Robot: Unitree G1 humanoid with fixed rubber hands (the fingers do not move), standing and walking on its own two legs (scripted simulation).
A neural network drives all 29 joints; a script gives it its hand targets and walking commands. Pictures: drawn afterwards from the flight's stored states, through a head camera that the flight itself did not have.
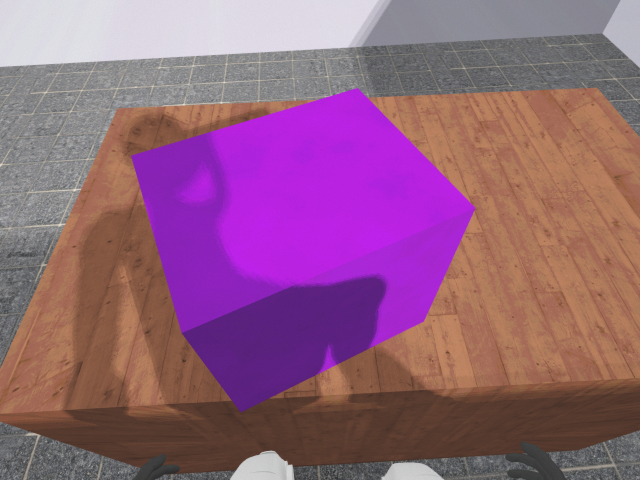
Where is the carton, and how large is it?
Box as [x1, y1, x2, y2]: [131, 88, 474, 411]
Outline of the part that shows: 357,88 131,156 181,332 240,411 423,321 473,212 474,207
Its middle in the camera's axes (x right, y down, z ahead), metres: -0.03 +0.02 +0.50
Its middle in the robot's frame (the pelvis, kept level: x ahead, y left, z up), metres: +0.37 +0.05 +0.06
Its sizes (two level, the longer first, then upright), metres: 0.286 0.231 0.253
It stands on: a pedestal, 0.68 m high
